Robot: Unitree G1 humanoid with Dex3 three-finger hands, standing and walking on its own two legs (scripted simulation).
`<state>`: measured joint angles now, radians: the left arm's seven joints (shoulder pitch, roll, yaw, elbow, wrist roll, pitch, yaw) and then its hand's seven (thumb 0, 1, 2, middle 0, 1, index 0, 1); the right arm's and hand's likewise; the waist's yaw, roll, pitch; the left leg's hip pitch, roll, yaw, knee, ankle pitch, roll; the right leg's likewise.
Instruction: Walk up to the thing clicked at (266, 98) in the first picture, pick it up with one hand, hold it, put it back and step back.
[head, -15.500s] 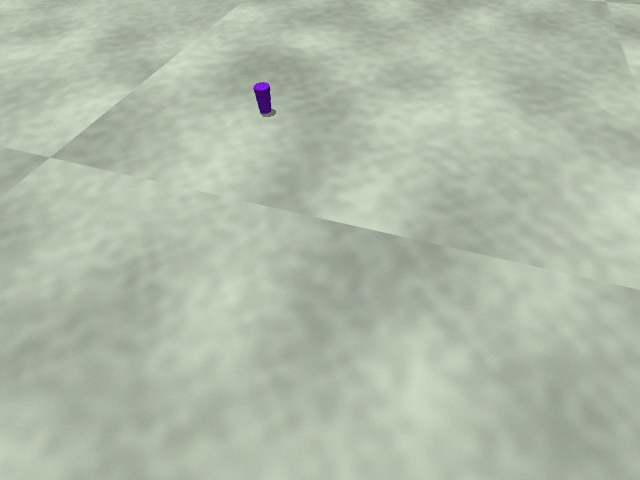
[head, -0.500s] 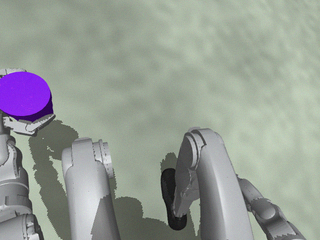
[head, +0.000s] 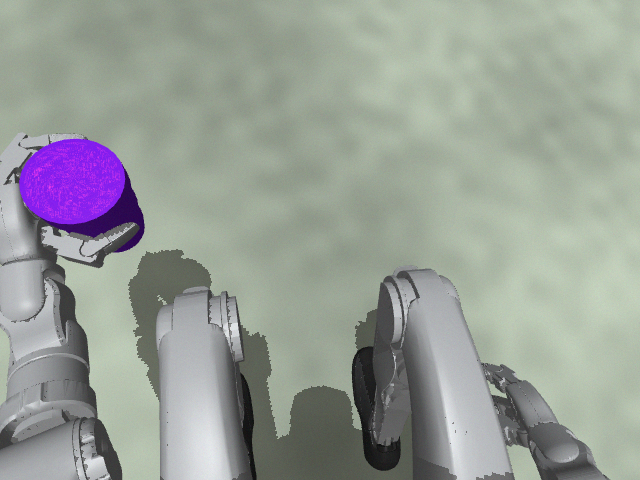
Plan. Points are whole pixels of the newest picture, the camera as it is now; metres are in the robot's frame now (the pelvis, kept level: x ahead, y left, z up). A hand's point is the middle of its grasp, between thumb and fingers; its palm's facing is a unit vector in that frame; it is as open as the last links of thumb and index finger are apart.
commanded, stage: settle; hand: left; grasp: from the side
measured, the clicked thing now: (99, 208) +0.42 +0.27 -0.07
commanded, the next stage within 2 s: lift in 0.64 s
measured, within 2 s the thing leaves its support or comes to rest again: neither
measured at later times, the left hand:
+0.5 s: hand (72, 196) +0.42 +0.27 -0.01, palm faces +0.24 -0.97 -0.04, open 11.6 cm
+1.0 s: hand (67, 183) +0.42 +0.26 +0.02, palm faces +0.21 -0.98 -0.04, open 11.7 cm
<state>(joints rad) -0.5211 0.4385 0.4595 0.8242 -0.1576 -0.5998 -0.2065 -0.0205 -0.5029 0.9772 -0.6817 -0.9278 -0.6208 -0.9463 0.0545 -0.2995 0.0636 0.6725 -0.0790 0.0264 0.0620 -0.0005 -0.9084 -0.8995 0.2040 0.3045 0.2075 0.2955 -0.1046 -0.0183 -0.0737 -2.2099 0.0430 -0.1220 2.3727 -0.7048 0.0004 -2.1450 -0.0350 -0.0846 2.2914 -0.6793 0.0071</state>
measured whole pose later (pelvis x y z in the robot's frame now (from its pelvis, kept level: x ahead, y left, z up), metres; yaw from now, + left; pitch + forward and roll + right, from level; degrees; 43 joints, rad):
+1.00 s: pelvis +0.00 +0.00 +0.04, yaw +2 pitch +32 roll -5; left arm -0.53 0.39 0.46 0.81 -0.15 -0.56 -0.22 -0.03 -0.58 1.07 -0.69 -0.97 -0.63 -0.98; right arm 0.10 -0.28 0.02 0.69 -0.06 -0.02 0.03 0.00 -0.94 -0.90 0.20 0.30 0.21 0.30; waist -0.10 0.00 -0.13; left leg -2.10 0.04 -0.07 2.22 -0.69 0.00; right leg -2.06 -0.04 -0.05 2.17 -0.68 0.01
